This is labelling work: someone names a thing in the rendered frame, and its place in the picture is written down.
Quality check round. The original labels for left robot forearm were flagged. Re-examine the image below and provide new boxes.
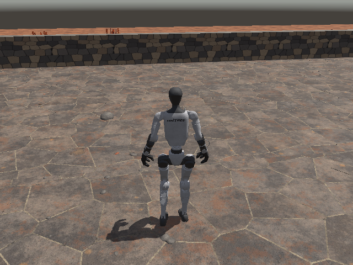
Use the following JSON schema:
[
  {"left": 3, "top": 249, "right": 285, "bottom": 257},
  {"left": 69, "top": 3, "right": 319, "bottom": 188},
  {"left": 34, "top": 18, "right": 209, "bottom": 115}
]
[{"left": 143, "top": 134, "right": 154, "bottom": 156}]

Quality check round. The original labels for right robot forearm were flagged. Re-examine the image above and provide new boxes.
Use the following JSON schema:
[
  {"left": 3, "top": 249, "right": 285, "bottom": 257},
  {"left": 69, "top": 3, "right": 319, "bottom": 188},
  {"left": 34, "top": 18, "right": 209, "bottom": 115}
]
[{"left": 197, "top": 133, "right": 207, "bottom": 153}]

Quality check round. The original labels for robot left foot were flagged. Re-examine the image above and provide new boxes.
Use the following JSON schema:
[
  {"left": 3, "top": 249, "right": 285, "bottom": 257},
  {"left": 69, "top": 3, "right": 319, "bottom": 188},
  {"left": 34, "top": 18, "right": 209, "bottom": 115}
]
[{"left": 160, "top": 212, "right": 168, "bottom": 226}]

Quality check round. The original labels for robot right foot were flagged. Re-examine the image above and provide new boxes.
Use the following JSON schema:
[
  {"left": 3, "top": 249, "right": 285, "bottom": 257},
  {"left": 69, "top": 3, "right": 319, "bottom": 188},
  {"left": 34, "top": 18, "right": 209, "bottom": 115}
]
[{"left": 178, "top": 208, "right": 189, "bottom": 222}]

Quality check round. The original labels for robot foot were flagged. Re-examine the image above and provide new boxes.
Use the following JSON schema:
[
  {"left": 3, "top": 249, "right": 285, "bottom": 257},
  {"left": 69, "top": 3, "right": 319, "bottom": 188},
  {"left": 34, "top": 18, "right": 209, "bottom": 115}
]
[
  {"left": 160, "top": 212, "right": 168, "bottom": 226},
  {"left": 178, "top": 208, "right": 189, "bottom": 222}
]

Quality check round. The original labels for robot left upper arm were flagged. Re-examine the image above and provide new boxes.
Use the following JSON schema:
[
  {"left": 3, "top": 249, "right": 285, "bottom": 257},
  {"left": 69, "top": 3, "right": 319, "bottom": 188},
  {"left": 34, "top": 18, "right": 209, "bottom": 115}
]
[{"left": 149, "top": 112, "right": 164, "bottom": 142}]

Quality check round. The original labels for left robot hand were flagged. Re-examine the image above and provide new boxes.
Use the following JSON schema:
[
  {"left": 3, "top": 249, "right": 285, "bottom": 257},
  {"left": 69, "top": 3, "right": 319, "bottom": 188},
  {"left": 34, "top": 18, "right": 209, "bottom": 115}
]
[{"left": 141, "top": 154, "right": 154, "bottom": 167}]

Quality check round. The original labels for robot right upper arm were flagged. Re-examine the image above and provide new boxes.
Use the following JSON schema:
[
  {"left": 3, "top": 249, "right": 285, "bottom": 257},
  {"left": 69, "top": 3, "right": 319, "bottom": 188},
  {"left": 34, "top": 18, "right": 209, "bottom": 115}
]
[{"left": 187, "top": 110, "right": 203, "bottom": 141}]

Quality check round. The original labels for right robot hand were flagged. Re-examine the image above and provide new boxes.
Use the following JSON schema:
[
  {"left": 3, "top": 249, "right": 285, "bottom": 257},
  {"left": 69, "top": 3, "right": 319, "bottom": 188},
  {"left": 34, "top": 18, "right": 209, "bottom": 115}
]
[{"left": 196, "top": 152, "right": 209, "bottom": 163}]

